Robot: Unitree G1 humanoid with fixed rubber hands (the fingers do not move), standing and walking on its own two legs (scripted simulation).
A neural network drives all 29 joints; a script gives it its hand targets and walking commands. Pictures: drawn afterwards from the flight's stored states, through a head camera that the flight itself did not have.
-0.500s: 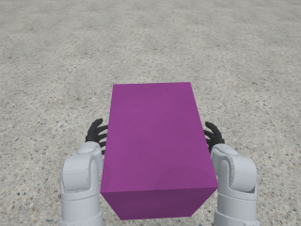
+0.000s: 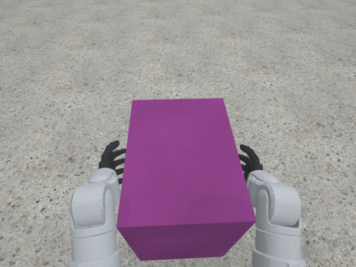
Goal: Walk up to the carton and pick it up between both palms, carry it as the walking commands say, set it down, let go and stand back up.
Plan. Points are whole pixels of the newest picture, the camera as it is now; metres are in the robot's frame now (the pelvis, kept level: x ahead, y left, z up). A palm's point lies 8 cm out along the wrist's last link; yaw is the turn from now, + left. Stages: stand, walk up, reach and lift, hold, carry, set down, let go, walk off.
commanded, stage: carry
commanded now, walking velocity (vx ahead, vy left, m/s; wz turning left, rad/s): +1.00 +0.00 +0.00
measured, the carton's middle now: (179, 182) +0.31 +0.01 +0.03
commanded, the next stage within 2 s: none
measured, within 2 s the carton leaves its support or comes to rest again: neither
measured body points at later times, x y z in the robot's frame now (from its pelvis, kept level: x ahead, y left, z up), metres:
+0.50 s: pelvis +0.47 -0.03 +0.00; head +0.48 -0.03 +0.45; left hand +0.76 +0.13 +0.10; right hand +0.77 -0.17 +0.09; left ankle +0.57 +0.09 -0.69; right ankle +0.30 -0.15 -0.71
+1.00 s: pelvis +0.95 -0.06 +0.00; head +0.96 -0.06 +0.45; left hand +1.25 +0.10 +0.09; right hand +1.25 -0.20 +0.08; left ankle +0.76 +0.05 -0.60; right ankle +0.95 -0.17 -0.71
